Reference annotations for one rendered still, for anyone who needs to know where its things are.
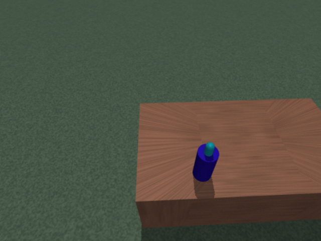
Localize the bottle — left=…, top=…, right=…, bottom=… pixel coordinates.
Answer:
left=193, top=142, right=219, bottom=182

